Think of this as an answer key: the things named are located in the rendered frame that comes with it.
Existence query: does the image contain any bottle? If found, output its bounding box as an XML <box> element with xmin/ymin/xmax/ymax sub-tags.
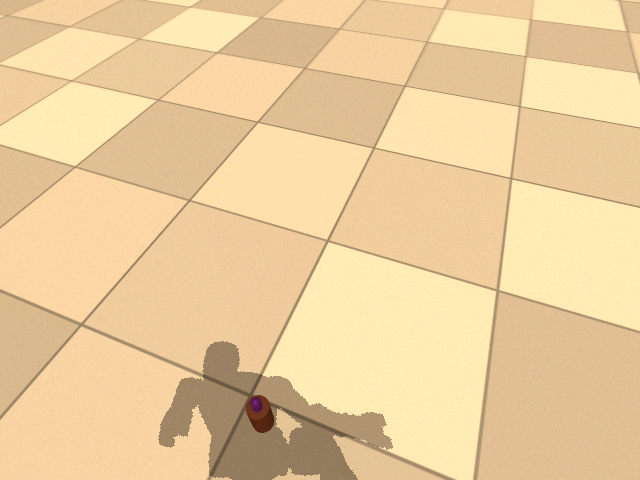
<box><xmin>246</xmin><ymin>395</ymin><xmax>274</xmax><ymax>433</ymax></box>

